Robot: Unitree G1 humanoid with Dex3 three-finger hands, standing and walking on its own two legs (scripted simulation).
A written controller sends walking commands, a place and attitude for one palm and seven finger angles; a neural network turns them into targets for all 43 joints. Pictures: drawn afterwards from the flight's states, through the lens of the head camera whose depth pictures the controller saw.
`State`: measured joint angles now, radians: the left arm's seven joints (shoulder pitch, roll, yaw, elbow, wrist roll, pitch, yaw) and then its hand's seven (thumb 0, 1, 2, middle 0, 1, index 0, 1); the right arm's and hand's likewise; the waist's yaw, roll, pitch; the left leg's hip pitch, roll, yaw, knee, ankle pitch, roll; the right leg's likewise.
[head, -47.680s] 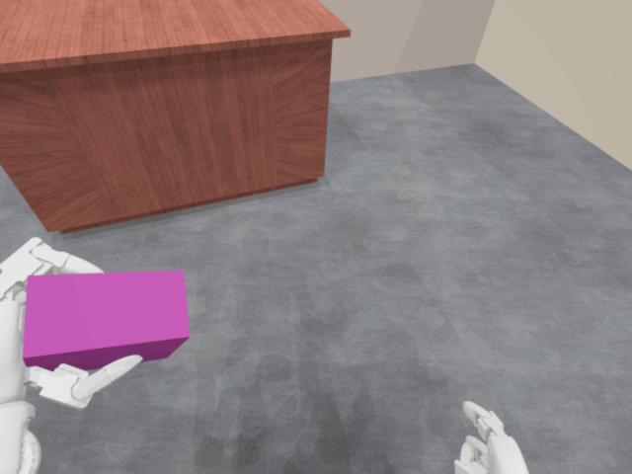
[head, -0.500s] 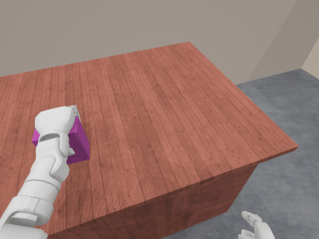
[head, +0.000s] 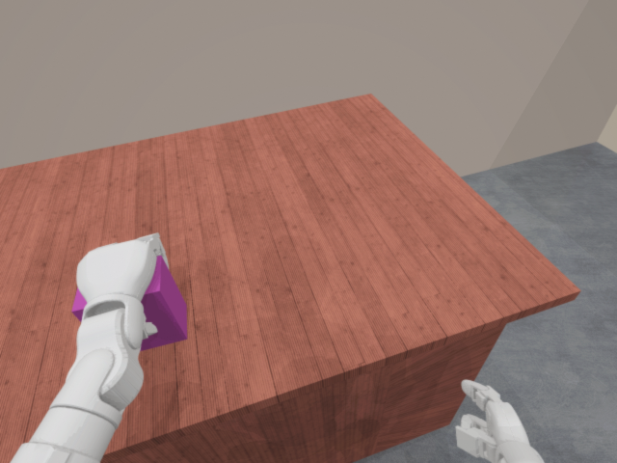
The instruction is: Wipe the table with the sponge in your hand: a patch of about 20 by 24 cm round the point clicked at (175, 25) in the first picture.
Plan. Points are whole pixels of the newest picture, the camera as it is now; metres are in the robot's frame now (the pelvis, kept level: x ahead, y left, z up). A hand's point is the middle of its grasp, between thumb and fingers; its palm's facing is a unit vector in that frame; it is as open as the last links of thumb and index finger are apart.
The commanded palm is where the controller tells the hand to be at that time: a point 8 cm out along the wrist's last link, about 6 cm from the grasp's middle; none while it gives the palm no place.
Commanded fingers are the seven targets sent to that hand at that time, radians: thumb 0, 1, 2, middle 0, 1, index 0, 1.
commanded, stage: wipe back along the first lane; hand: left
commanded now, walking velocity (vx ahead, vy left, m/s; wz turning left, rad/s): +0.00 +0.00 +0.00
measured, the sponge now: (142, 315) +0.29 +0.29 +0.03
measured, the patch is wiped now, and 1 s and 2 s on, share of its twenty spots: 0.95 1.00 1.00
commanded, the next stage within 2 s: lift the sponge slowly off the table in 0.52 s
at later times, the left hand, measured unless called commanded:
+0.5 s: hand (139, 312) +0.27 +0.26 +0.08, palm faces +0.06 -0.07 -1.00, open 10.5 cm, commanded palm +0.22 +0.25 +0.12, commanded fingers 0.00 0.10 1.30 -1.20 -1.60 -1.20 -1.60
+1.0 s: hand (140, 324) +0.25 +0.25 +0.09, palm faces +0.05 -0.11 -0.99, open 10.4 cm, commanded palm +0.21 +0.24 +0.15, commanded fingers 0.00 0.10 1.30 -1.20 -1.60 -1.20 -1.60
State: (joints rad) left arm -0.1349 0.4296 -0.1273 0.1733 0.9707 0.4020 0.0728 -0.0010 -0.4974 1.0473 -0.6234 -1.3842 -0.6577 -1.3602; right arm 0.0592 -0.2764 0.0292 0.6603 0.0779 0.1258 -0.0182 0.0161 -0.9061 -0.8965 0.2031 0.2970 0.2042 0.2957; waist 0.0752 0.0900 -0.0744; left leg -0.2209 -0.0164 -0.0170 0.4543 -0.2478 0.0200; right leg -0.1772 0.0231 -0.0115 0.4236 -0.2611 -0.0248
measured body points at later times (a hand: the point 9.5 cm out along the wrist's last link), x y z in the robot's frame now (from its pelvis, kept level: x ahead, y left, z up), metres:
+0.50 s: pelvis +0.00 -0.01 +0.00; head -0.02 -0.05 +0.45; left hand +0.26 +0.26 +0.14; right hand +0.23 -0.23 -0.08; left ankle -0.01 +0.11 -0.74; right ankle -0.02 -0.11 -0.74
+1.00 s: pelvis -0.01 -0.01 +0.00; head -0.03 -0.05 +0.45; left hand +0.24 +0.25 +0.14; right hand +0.23 -0.21 -0.08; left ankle -0.01 +0.11 -0.74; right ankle -0.02 -0.11 -0.74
